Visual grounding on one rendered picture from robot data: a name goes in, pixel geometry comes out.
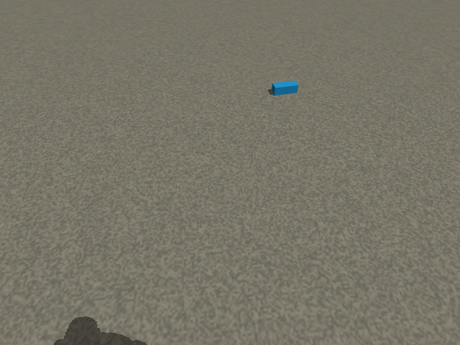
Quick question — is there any carton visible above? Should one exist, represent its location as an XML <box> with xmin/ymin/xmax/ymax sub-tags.
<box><xmin>272</xmin><ymin>80</ymin><xmax>298</xmax><ymax>96</ymax></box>

